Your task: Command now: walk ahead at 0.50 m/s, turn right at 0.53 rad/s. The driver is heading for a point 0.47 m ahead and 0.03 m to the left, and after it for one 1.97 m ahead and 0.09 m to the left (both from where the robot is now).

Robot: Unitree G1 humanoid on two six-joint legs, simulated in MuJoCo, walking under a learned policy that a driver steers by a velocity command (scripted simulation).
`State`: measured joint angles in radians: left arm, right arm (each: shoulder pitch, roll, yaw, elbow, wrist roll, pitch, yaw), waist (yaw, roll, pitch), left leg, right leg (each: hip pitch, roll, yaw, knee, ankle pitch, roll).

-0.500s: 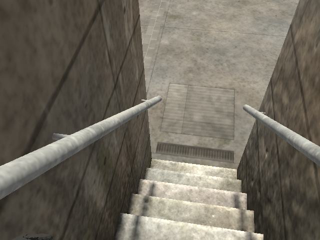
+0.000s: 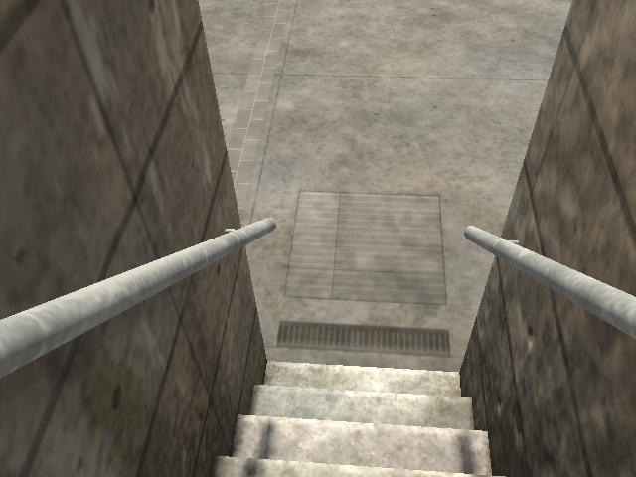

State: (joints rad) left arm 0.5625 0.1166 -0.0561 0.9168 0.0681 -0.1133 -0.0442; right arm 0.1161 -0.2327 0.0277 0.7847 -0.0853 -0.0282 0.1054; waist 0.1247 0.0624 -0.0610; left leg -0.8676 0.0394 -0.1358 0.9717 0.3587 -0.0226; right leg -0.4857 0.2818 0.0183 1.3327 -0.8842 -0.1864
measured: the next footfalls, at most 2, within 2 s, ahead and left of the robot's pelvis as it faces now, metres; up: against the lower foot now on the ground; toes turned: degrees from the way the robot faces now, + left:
left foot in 0.10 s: +0.13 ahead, +0.12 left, -0.21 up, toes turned -3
right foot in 0.46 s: +0.39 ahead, -0.10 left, -0.43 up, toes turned -14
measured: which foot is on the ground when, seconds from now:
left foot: up 0.00-0.08, down 0.10-0.48, up 0.50-0.94, down 0.96-1.00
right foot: down 0.00-0.08, up 0.10-0.44, down 0.46-1.00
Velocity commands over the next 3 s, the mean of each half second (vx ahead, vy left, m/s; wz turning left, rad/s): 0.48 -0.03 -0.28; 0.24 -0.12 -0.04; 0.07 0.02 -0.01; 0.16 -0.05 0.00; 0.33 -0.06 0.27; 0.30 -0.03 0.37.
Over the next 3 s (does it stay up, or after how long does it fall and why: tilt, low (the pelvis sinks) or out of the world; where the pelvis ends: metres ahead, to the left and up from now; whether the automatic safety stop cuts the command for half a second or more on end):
stays up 0.85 0.07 -0.78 its command is cut before an obstacle after 1.8 s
